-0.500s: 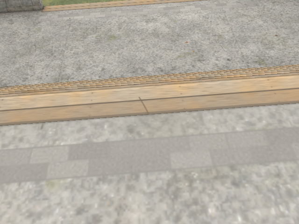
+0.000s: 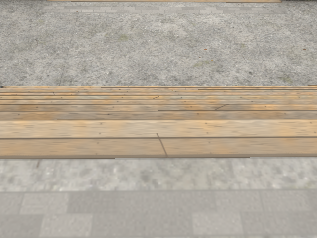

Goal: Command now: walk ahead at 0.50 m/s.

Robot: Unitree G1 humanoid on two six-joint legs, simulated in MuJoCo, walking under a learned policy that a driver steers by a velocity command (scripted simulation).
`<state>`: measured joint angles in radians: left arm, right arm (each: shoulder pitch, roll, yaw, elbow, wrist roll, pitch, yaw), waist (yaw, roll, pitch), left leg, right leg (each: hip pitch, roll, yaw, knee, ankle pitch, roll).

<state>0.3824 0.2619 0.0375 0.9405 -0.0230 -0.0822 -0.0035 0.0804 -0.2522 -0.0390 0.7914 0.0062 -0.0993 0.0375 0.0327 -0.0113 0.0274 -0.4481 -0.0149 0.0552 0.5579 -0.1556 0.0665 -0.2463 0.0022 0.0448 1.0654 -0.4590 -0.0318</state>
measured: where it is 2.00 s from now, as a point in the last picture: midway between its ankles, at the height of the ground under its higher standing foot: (134, 132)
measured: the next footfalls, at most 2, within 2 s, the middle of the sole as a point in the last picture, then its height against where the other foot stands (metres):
right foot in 0.46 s outside the picture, level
left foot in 1.00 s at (134, 189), level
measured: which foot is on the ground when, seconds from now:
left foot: down 0.00-0.48, up 0.50-0.98, down 1.00-1.00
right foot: up 0.00-0.44, down 0.46-1.00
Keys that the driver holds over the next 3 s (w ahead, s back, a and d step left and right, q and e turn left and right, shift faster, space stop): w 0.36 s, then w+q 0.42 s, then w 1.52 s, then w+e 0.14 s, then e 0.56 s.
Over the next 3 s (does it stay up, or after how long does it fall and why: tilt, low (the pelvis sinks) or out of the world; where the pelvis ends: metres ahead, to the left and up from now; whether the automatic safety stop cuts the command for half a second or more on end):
stays up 1.31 0.34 -0.41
